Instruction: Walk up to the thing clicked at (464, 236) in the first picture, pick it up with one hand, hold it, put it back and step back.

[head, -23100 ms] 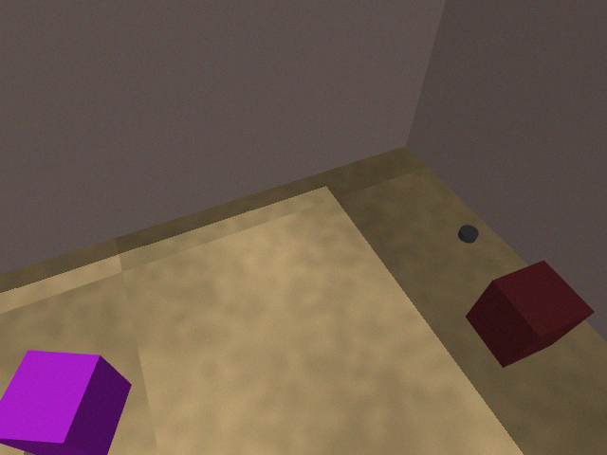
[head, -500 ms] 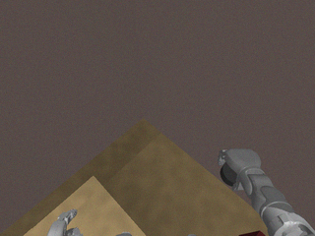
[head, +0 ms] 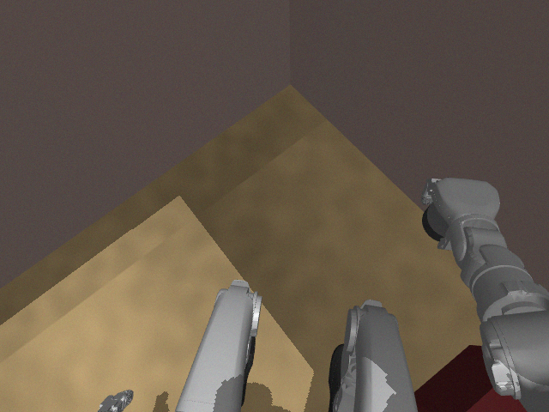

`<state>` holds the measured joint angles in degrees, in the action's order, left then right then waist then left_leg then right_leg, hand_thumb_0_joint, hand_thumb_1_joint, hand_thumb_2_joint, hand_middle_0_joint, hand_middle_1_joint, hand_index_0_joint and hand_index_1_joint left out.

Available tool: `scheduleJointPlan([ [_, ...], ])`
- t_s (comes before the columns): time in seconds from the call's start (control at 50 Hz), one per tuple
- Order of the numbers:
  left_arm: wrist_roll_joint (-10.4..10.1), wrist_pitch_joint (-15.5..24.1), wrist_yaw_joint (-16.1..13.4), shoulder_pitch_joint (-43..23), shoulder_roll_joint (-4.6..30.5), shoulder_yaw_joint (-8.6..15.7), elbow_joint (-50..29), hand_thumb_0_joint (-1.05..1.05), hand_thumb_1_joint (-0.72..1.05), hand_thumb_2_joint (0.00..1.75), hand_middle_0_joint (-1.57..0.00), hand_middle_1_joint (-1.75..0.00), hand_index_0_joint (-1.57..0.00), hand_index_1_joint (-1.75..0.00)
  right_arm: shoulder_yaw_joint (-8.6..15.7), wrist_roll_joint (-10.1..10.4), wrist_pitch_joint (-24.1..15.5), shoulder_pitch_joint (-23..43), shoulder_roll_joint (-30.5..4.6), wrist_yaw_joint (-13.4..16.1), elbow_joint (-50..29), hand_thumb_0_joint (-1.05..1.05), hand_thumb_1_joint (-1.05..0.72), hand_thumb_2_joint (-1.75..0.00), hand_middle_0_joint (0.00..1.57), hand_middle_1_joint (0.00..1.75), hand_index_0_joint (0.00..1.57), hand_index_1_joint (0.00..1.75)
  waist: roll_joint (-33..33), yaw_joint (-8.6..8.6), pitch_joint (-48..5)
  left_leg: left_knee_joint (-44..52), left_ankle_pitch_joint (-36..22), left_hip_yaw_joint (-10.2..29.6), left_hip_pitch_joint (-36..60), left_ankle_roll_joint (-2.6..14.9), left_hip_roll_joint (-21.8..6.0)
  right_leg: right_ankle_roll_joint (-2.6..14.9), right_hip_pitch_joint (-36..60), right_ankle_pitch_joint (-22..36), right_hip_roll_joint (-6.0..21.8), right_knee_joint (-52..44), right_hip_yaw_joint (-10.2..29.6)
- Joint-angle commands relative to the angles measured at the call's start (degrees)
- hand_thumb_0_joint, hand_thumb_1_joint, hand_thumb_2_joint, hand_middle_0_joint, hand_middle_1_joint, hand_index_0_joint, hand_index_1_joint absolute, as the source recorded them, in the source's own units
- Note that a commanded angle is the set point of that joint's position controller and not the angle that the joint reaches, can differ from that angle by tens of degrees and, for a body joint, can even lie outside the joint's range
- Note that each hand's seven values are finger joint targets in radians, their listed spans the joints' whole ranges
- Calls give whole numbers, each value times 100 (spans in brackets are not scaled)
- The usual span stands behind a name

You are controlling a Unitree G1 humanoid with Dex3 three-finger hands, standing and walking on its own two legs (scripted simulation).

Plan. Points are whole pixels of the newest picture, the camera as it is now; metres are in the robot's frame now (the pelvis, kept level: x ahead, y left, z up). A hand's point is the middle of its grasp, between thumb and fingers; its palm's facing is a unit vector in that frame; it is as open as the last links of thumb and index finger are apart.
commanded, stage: crouch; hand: right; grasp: from above
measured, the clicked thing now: (447, 219) +0.44 -0.22 -0.16
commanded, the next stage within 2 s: lower in 1.14 s
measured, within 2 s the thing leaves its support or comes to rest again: neither
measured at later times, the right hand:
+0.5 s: hand (427, 233) +0.45 -0.24 -0.29, palm faces -0.46 +0.01 -0.89, open 9.4 cm
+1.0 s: hand (419, 237) +0.46 -0.25 -0.36, palm faces -0.47 +0.01 -0.88, open 9.3 cm
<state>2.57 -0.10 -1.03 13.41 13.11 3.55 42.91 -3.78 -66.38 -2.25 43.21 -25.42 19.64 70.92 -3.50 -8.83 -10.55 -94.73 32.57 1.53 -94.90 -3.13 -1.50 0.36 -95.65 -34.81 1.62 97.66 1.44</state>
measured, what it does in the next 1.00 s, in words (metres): lowers itself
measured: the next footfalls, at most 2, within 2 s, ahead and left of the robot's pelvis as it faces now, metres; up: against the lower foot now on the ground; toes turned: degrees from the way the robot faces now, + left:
none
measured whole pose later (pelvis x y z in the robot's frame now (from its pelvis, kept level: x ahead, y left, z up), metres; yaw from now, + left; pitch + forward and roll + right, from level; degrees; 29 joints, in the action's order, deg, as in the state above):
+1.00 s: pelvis -0.01 +0.00 -0.19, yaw +3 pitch +35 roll +7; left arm 8.1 3.2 7.1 9.9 15.0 -1.6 43.3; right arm 4.6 -74.3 -11.6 57.7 -40.6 22.7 85.8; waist -0.5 -14.3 -3.3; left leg -129.1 37.1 -0.3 -127.3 -3.6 -0.5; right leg -0.5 -130.4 -39.2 -0.2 134.1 6.7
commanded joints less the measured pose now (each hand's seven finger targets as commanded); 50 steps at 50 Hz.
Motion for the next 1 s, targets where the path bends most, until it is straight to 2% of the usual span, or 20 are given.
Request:
scheduleJointPlan([
  [0.0, 50, 265, 19, 524, 1169, 338, -460, 0, 90, 90, -20, -30, -20, -30, 309, 24, -107, 2087, -1418, 188, -623, 0, -59, -73, 88, 81, 95, 74, -156, -187, -3198, 626, -32, -528, 932, 501, 143, 36, 1622, -12, -196, -926, 260],
  [0.02, 59, 287, 43, 554, 1210, 330, -421, 0, 90, 90, -20, -30, -20, -30, 366, -20, -129, 1930, -1505, 181, -369, 0, -59, -73, 89, 80, 95, 74, -21, -186, -3077, 557, 28, -520, 790, 484, 127, 60, 1394, -72, -207, -767, 244],
  [0.06, 88, 343, 91, 576, 1233, 288, -401, 0, 90, 90, -20, -30, -20, -30, 473, -60, -247, 2250, -1709, 221, -591, 0, -59, -75, 89, 81, 95, 75, -128, -212, -3372, 337, -21, -510, 653, 478, 115, 75, 1203, -21, -239, -477, 190],
  [0.14, 164, 414, 184, 646, 1298, 205, -309, 0, 90, 90, -20, -30, -20, -30, 656, -266, -422, 2505, -2027, 375, -656, 0, -60, -75, 89, 82, 96, 76, -731, -198, -3793, -205, -341, -560, 236, 505, 78, 4, 1270, 367, -247, -49, 175],
  [0.18, 209, 435, 241, 706, 1321, 196, -247, 0, 90, 90, -20, -30, -20, -30, 610, -337, -436, 2392, -1843, 419, -404, 0, -59, -76, 90, 81, 96, 75, -874, -298, -3678, -413, -486, -614, -103, 519, 62, -30, 1389, 570, -219, 110, 211],
  [0.24, 275, 456, 336, 779, 1389, 226, -216, 0, 90, 90, -20, -30, -20, -30, 709, -377, -443, 2730, -1959, 473, -601, 0, -56, -71, 87, 79, 93, 72, -1257, -292, -4119, -749, -847, -646, -304, 531, 57, -54, 1611, 1110, -205, 441, 187],
  [0.3, 333, 464, 421, 853, 1400, 228, -192, 0, 90, 90, -20, -30, -20, -30, 767, -388, -425, 2697, -1997, 479, -469, 0, -58, -73, 88, 80, 94, 74, -1228, -335, -4071, -961, -1060, -673, -327, 505, 35, -51, 1447, 1359, -206, 716, 152],
  [0.34, 354, 456, 470, 854, 1403, 249, -204, 0, 90, 90, -20, -30, -20, -30, 749, -357, -424, 2675, -1984, 437, -287, 0, -58, -77, 89, 82, 94, 76, -1022, -427, -3923, -971, -1065, -668, -298, 477, 80, 18, 1122, 1241, -212, 954, 49],
  [0.36, 346, 444, 481, 805, 1356, 244, -209, 0, 91, 90, -20, -30, -20, -30, 745, -303, -474, 2996, -2103, 418, -538, 0, -57, -76, 89, 81, 94, 76, -1004, -439, -3976, -969, -1065, -637, -101, 469, 119, 57, 828, 1107, -229, 1050, -41],
  [0.44, 395, 405, 549, 777, 1323, 203, -242, 0, 91, 90, -20, -30, -20, -30, 839, -290, -514, 2694, -2290, 326, -111, 0, -60, -78, 90, 83, 96, 77, -539, -450, -3662, -1048, -914, -596, 79, 392, 145, 146, 135, 807, -240, 1365, -125],
  [0.46, 393, 397, 547, 750, 1375, 203, -217, 0, 90, 90, -20, -30, -20, -30, 898, -298, -553, 2911, -2464, 326, -311, 0, -60, -77, 89, 83, 95, 77, -661, -401, -3771, -1133, -867, -615, 2, 408, 149, 134, 101, 800, -236, 1391, -123],
  [0.52, 414, 362, 594, 715, 1384, 203, -194, 0, 91, 90, -20, -30, -20, -30, 848, -359, -620, 2798, -2407, 265, -135, 0, -59, -76, 90, 82, 95, 76, -792, -401, -3671, -1316, -849, -642, -185, 429, 180, 108, 90, 818, -219, 1561, -108],
  [0.54, 407, 348, 607, 708, 1431, 186, -201, 0, 91, 90, -20, -30, -20, -30, 936, -421, -672, 2956, -2654, 271, -192, 0, -59, -74, 89, 82, 95, 76, -869, -401, -3727, -1399, -848, -646, -221, 436, 188, 115, -23, 821, -232, 1621, -109],
  [0.64, 433, 316, 676, 713, 1448, 134, -212, 0, 90, 90, -20, -30, -20, -30, 913, -508, -749, 2800, -2566, 331, 280, 0, -57, -72, 87, 81, 93, 75, -838, -457, -3422, -1645, -688, -774, -661, 474, 208, 90, -110, 724, -222, 1730, -30],
  [0.68, 446, 310, 695, 736, 1509, 133, -188, 0, 90, 90, -20, -30, -20, -30, 946, -525, -796, 3092, -2683, 373, 215, 0, -53, -71, 84, 82, 90, 75, -907, -507, -3462, -1705, -641, -769, -713, 474, 215, 109, -241, 631, -233, 1817, -47],
  [0.72, 453, 308, 714, 693, 1507, 113, -172, 0, 91, 90, -20, -30, -20, -30, 974, -553, -797, 2996, -2725, 411, 372, 0, -53, -68, 82, 82, 90, 74, -1018, -431, -3347, -1811, -485, -809, -949, 506, 215, 79, -243, 518, -232, 1817, -27],
  [0.74, 469, 323, 722, 722, 1524, 100, -156, 0, 90, 90, -20, -30, -20, -30, 917, -573, -818, 3157, -2664, 414, 378, 0, -53, -70, 83, 81, 90, 74, -1014, -545, -3277, -1841, -410, -827, -1082, 504, 210, 81, -274, 427, -232, 1847, -4],
  [0.82, 497, 339, 734, 752, 1597, 55, -97, 0, 90, 90, -20, -30, -20, -30, 984, -624, -889, 3465, -2866, 506, 349, 0, -53, -66, 82, 81, 90, 73, -1276, -545, -3423, -2049, -422, -880, -1274, 529, 203, 49, -153, 417, -233, 1945, 56],
  [0.92, 559, 384, 763, 826, 1614, -49, -35, 0, 90, 90, -20, -30, -20, -30, 926, -693, -911, 3364, -2773, 576, 771, 0, -57, -68, 86, 81, 93, 74, -1247, -700, -3108, -2192, -355, -930, -1526, 505, 188, 48, -358, 330, -240, 2103, 90],
  [0.98, 570, 391, 782, 822, 1697, -81, -44, 0, 90, 90, -20, -30, -20, -30, 1047, -762, -926, 3583, -3050, 647, 653, 0, -58, -65, 85, 81, 94, 72, -1459, -652, -3235, -2351, -416, -970, -1668, 518, 181, 23, -319, 391, -235, 2131, 135],
])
